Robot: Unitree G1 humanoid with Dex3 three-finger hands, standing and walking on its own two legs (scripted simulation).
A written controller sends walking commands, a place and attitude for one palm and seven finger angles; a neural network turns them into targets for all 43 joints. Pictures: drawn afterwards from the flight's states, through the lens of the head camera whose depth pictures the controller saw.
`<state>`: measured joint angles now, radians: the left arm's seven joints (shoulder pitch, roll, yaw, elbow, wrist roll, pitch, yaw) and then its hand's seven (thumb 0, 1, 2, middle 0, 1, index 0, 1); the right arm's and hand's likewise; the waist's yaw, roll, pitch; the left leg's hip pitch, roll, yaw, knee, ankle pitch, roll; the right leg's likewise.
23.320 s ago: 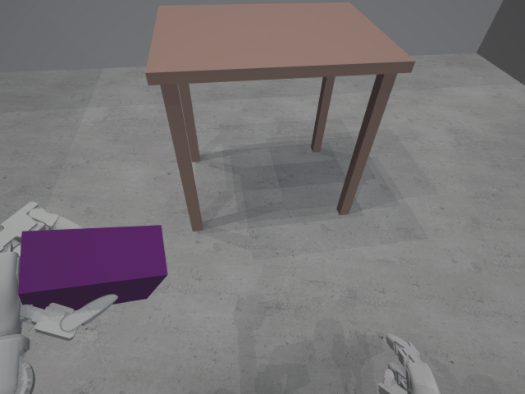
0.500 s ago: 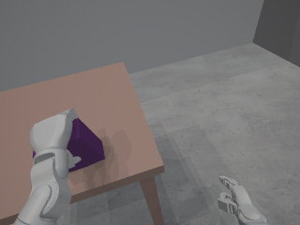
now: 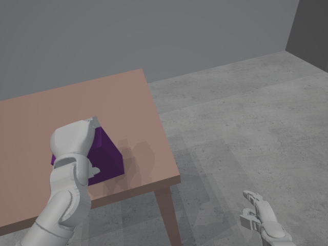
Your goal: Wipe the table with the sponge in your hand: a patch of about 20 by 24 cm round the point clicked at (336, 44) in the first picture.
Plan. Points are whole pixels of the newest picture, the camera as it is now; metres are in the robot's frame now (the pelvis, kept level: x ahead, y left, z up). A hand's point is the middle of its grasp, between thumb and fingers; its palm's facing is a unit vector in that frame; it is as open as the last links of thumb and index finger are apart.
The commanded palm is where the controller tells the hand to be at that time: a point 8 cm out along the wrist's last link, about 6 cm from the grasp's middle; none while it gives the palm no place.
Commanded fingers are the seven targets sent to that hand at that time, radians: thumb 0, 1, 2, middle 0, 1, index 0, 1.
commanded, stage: slide across to the third lane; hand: left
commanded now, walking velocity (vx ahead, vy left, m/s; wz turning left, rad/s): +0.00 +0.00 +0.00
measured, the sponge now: (95, 163) +0.28 +0.23 +0.09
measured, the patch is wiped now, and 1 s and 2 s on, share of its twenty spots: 0.55 0.75 0.85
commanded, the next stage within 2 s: wipe forward along the third lane in 0.26 s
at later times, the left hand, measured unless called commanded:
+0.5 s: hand (110, 146) +0.29 +0.17 +0.14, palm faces +0.10 -0.07 -0.99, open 10.1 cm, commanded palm +0.27 +0.17 +0.19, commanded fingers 0.00 0.10 1.30 -1.20 -1.60 -1.20 -1.60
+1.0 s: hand (115, 133) +0.33 +0.18 +0.14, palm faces +0.05 -0.03 -1.00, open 10.1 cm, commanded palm +0.32 +0.18 +0.17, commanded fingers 0.00 0.10 1.30 -1.20 -1.60 -1.20 -1.60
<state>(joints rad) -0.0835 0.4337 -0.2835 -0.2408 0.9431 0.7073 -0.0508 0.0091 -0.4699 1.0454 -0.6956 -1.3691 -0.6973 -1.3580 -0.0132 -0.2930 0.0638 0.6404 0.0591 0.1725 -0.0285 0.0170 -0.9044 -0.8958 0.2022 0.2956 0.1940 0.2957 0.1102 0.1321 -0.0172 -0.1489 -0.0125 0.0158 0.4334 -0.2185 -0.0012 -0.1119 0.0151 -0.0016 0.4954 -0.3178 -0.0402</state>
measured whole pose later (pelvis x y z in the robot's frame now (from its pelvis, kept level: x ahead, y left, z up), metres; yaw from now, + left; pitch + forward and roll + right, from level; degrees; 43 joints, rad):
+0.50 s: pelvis -0.01 +0.00 +0.00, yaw +0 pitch -4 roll +2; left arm -0.25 0.34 -0.44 -0.08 0.96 0.72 -0.05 -0.01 -0.49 1.05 -0.72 -1.35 -0.73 -1.33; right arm -0.01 -0.28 0.07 0.68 0.06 0.17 0.01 0.02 -0.90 -0.90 0.20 0.30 0.19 0.30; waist 0.11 0.14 -0.03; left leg -0.14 -0.01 0.01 0.41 -0.20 -0.01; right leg -0.11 0.01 -0.01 0.50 -0.31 -0.05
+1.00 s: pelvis -0.01 -0.02 +0.00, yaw +1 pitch -2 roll +2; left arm -0.45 0.33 -0.35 0.25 0.96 0.64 -0.07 -0.02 -0.54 1.09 -0.75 -1.33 -0.77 -1.29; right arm 0.04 -0.30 0.07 0.72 0.06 0.14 -0.06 0.02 -0.90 -0.90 0.20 0.30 0.19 0.30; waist 0.07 0.11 -0.05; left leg -0.19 0.00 0.00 0.43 -0.20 -0.02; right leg -0.17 0.03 -0.02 0.52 -0.32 -0.07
